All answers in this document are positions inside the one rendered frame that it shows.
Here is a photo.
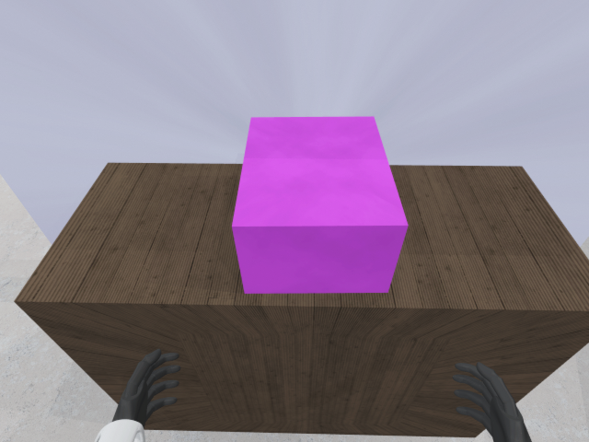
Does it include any left robot forearm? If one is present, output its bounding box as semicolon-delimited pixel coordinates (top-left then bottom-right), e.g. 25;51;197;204
95;419;145;442

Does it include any pedestal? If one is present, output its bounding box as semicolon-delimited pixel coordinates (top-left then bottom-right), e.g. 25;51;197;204
14;163;589;437

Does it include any left robot hand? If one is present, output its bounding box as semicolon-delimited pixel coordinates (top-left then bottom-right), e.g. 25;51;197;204
112;349;180;428

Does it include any carton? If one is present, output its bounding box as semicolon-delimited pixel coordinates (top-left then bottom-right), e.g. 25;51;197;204
232;116;408;294

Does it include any right robot hand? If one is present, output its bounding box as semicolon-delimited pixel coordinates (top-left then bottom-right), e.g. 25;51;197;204
453;362;532;442

